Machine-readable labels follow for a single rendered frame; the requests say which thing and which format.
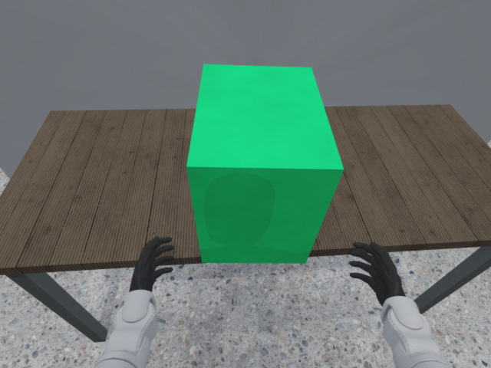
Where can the carton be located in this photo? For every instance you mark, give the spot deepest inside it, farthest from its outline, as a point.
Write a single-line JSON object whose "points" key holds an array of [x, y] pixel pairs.
{"points": [[263, 165]]}

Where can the right robot forearm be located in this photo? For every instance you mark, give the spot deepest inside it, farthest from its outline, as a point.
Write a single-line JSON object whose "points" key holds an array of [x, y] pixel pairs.
{"points": [[408, 333]]}

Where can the robot right hand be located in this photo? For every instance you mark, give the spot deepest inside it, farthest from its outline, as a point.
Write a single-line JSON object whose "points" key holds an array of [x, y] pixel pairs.
{"points": [[384, 279]]}

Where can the left robot forearm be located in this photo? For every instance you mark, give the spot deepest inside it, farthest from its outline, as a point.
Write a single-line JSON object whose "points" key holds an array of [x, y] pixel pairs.
{"points": [[135, 326]]}

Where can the robot left hand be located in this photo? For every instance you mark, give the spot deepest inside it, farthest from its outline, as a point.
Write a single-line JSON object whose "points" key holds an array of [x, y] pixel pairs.
{"points": [[144, 274]]}

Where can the table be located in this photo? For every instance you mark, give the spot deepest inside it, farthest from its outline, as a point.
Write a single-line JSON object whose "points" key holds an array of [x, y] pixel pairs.
{"points": [[96, 185]]}

